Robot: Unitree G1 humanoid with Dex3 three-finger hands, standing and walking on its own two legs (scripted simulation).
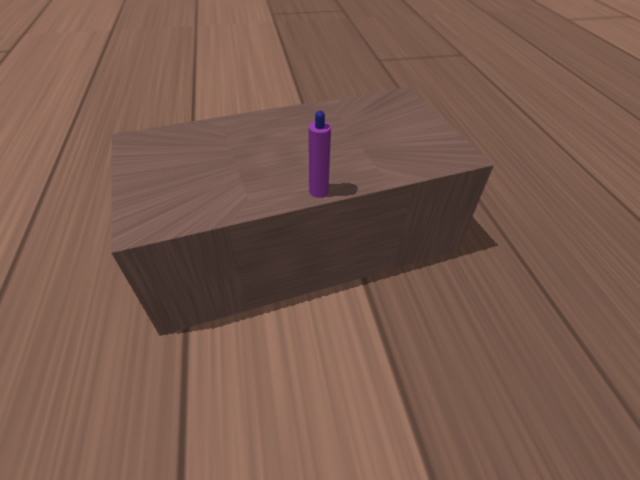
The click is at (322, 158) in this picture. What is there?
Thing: necked bottle
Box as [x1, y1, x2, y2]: [309, 111, 330, 197]
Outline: 317,111 315,114 315,121 309,125 309,192 313,196 321,197 327,193 328,189 330,125 324,121 323,112
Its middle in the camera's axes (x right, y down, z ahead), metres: -0.01 -0.25 +1.14
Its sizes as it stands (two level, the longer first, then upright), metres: 0.061 0.061 0.278
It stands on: a support 0.45 m high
